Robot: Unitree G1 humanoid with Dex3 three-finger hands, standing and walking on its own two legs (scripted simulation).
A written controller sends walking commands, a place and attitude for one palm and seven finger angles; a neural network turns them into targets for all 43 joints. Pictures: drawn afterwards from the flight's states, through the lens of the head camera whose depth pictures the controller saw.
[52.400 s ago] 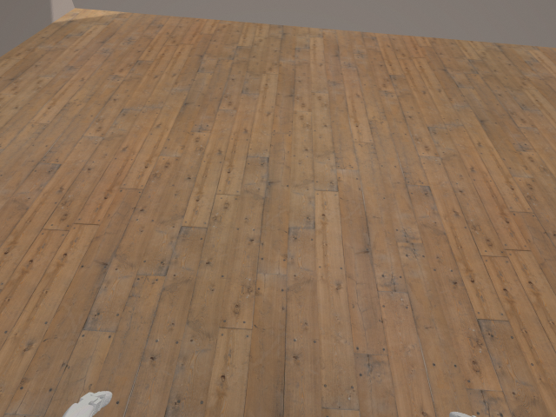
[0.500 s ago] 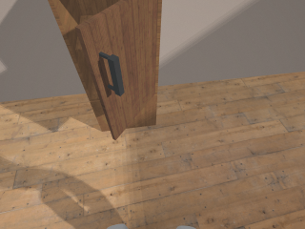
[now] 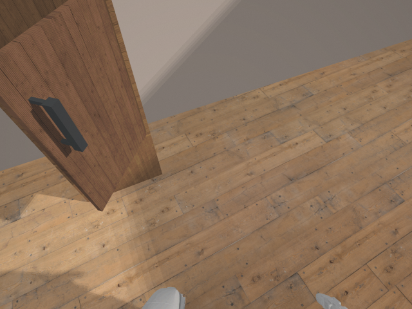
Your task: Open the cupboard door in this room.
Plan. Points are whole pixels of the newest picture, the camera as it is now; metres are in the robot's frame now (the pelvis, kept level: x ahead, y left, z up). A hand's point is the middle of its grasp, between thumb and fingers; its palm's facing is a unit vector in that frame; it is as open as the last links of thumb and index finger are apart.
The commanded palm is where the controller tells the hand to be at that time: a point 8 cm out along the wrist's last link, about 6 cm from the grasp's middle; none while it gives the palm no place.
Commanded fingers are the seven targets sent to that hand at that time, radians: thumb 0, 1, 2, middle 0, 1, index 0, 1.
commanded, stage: walk to a spot facing it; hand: left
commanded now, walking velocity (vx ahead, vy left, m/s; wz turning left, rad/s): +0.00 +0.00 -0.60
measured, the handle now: (59, 125) +0.46 +0.38 +0.04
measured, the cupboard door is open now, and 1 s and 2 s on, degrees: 49 49 49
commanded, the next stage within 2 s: none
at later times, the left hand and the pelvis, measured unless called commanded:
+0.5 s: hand (130, 292) +0.16 +0.19 -0.16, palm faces -0.30 -0.92 -0.24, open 7.4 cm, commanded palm none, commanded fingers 0.00 0.90 0.90 -0.20 -0.30 -0.20 -0.30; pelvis +0.01 +0.01 +0.00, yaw -19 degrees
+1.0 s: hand (172, 290) +0.17 +0.10 -0.16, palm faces -0.45 -0.87 -0.20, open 7.4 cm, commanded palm none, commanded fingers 0.00 0.90 0.90 -0.20 -0.30 -0.20 -0.30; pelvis +0.10 -0.07 +0.00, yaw -34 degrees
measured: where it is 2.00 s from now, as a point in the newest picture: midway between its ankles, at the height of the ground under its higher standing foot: (293, 254)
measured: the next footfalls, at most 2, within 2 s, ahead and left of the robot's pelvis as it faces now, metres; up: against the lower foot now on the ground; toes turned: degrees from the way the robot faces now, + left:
left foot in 0.16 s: +0.06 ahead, +0.14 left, +0.00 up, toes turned -5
right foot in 0.56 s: +0.00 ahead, -0.11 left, +0.00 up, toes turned -26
